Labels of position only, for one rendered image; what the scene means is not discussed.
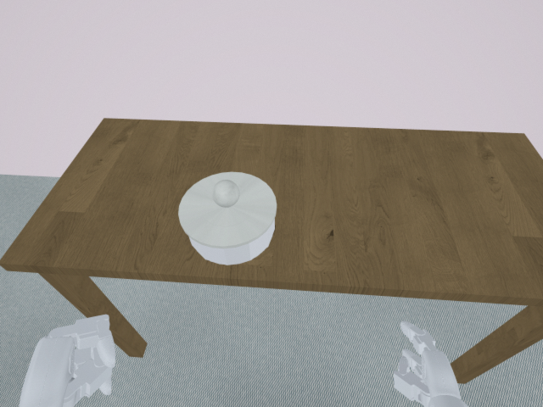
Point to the right robot hand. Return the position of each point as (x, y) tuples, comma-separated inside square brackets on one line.
[(433, 373)]

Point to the lid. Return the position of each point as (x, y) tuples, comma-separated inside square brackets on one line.
[(217, 227)]

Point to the knob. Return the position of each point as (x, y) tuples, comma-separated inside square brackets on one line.
[(225, 193)]

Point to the pot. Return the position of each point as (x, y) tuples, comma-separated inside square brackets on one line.
[(238, 255)]

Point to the table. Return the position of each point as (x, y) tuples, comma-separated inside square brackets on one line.
[(447, 215)]

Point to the left robot hand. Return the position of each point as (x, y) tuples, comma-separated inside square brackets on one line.
[(55, 361)]

